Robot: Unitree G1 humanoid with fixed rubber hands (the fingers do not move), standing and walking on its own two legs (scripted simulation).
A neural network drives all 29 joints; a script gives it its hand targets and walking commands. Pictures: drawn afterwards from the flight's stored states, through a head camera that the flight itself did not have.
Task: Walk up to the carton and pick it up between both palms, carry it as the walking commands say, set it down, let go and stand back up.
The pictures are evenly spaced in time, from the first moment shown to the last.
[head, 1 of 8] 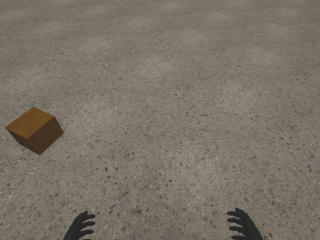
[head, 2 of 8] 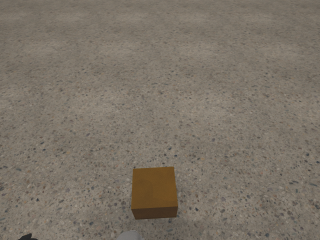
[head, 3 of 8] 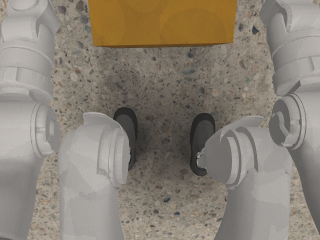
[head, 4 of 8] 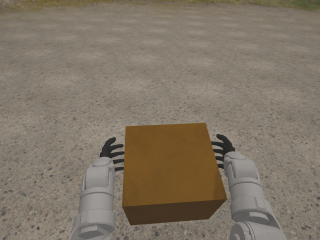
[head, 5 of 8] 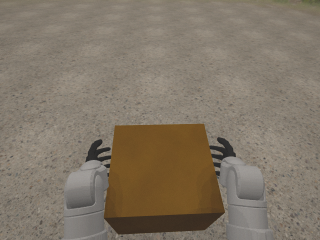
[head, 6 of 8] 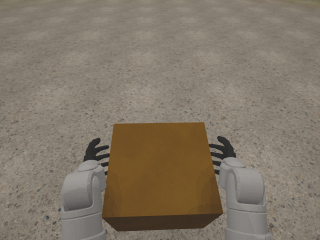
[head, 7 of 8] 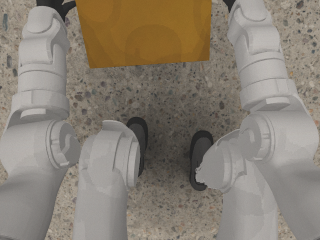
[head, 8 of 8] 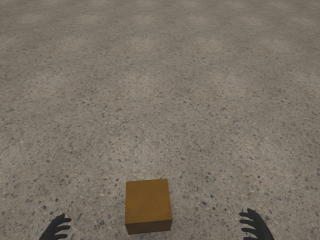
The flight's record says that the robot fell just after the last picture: no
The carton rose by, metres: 0.70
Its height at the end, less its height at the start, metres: +0.00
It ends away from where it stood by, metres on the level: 2.40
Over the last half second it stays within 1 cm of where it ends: yes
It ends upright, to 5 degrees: yes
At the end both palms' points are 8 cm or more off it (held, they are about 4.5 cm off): yes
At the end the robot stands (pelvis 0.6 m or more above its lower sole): yes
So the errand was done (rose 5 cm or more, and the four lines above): yes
